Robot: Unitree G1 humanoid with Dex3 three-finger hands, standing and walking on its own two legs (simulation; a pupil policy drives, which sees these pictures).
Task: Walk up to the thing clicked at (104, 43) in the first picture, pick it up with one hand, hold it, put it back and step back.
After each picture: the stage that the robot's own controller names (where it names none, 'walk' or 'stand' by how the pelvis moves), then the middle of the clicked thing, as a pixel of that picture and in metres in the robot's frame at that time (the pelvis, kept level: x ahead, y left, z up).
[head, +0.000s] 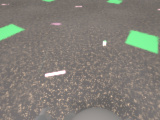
stand; (104, 43) +1.77 -0.38 -0.72
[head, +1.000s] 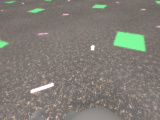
walk; (92, 47) +1.67 +0.02 -0.69
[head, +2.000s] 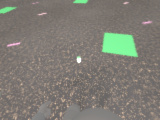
walk; (78, 59) +1.10 +0.25 -0.71
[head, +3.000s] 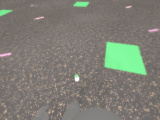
walk; (76, 77) +0.69 +0.22 -0.71
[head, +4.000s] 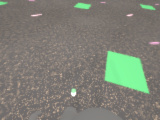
walk; (73, 92) +0.45 +0.16 -0.70
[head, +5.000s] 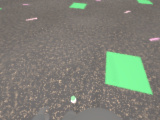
stand; (73, 99) +0.35 +0.16 -0.71
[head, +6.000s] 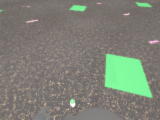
stand; (72, 102) +0.32 +0.17 -0.72
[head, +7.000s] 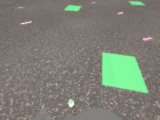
stand; (71, 102) +0.32 +0.19 -0.72
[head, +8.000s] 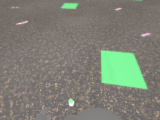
stand; (71, 102) +0.31 +0.20 -0.72
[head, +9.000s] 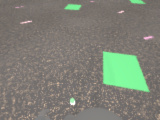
stand; (72, 101) +0.33 +0.18 -0.73
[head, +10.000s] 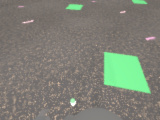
stand; (73, 101) +0.33 +0.17 -0.73
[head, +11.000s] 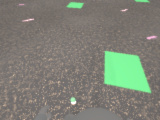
go down; (73, 100) +0.33 +0.17 -0.72
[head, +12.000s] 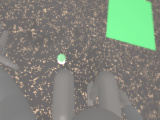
go down; (61, 59) +0.44 +0.18 -0.30
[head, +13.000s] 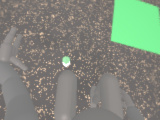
close in; (66, 61) +0.44 +0.17 -0.30
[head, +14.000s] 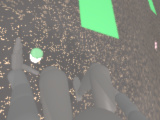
close in; (36, 55) +0.43 +0.22 -0.23
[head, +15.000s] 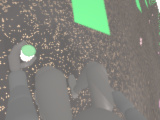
close; (27, 53) +0.43 +0.23 -0.23
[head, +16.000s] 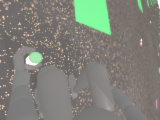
lift; (33, 59) +0.38 +0.20 -0.23
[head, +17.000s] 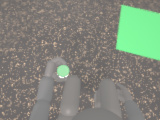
lift; (63, 72) +0.31 +0.19 -0.04
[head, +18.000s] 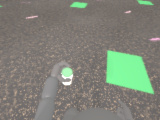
hold; (67, 76) +0.31 +0.15 +0.04
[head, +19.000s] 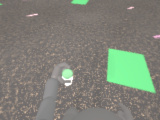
hold; (67, 77) +0.30 +0.15 +0.02
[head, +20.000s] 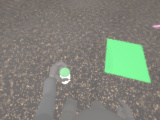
crouch; (65, 75) +0.32 +0.16 -0.03
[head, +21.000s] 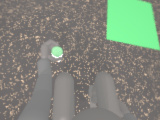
lower; (57, 54) +0.44 +0.19 -0.08
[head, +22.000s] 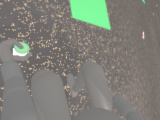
lower; (20, 51) +0.44 +0.24 -0.23
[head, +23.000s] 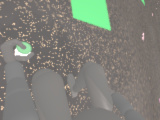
lower; (22, 51) +0.44 +0.24 -0.23
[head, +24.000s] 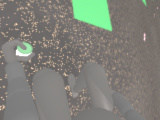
lower; (23, 51) +0.43 +0.24 -0.23
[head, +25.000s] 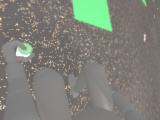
lower; (24, 52) +0.43 +0.24 -0.23
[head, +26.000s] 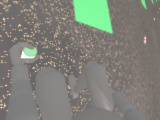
open; (28, 54) +0.42 +0.23 -0.23
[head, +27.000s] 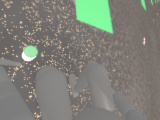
rise; (29, 53) +0.41 +0.23 -0.23
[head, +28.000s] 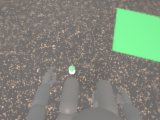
walk; (72, 69) +0.42 +0.16 -0.43
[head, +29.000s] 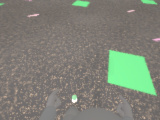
stand; (74, 98) +0.35 +0.13 -0.66
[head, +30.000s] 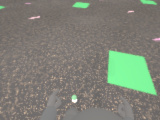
stand; (74, 98) +0.36 +0.14 -0.66
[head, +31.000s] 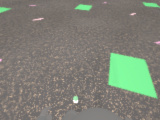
stand; (75, 99) +0.36 +0.14 -0.70
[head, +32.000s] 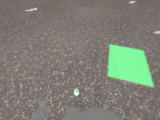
walk; (76, 91) +0.39 +0.12 -0.70
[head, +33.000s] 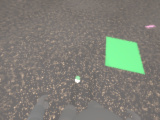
walk; (77, 79) +0.53 +0.08 -0.71
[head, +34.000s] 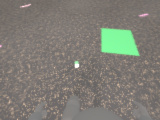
walk; (76, 64) +0.82 +0.21 -0.68
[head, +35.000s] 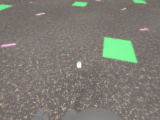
stand; (79, 64) +1.01 +0.16 -0.71
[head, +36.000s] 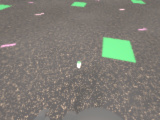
stand; (79, 64) +1.02 +0.16 -0.72
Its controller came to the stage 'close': yes
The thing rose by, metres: 0.73
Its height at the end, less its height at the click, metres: +0.00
